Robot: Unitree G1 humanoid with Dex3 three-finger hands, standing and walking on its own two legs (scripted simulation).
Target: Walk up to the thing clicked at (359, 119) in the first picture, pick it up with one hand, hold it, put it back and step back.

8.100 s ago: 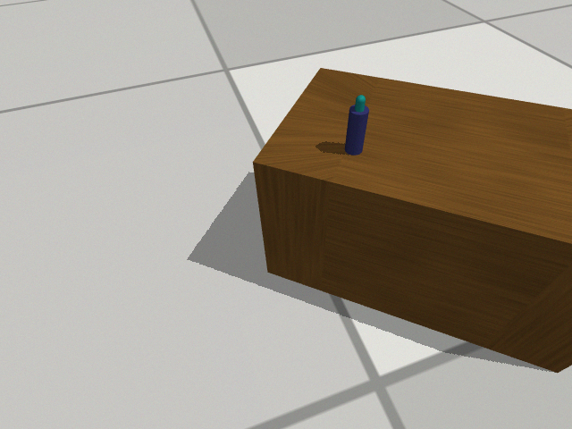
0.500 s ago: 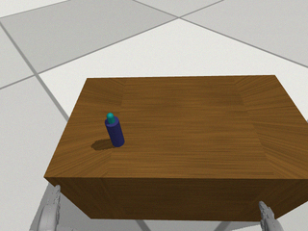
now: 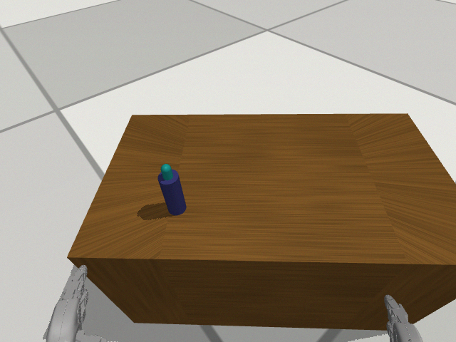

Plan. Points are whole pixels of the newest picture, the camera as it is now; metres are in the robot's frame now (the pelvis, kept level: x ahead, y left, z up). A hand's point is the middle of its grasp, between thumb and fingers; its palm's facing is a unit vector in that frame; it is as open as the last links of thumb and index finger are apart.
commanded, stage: go down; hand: left
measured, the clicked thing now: (171, 188) +0.50 +0.21 -0.09
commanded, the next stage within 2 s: none
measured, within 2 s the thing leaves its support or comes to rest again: neither
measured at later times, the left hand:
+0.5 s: hand (83, 247) +0.29 +0.33 -0.01, palm faces +0.24 -0.97 -0.10, open 17.6 cm
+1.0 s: hand (72, 232) +0.32 +0.35 +0.00, palm faces +0.25 -0.97 -0.06, open 17.5 cm
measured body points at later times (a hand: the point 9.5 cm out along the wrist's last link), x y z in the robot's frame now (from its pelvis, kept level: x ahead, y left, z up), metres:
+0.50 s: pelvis -0.01 +0.01 -0.03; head +0.03 +0.04 +0.42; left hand +0.28 +0.38 +0.00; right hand +0.13 -0.25 -0.09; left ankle +0.02 +0.13 -0.74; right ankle -0.03 -0.13 -0.74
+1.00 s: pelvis -0.01 +0.01 -0.05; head +0.05 +0.05 +0.40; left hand +0.30 +0.40 +0.01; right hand +0.14 -0.25 -0.10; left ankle +0.02 +0.13 -0.74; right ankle -0.03 -0.13 -0.74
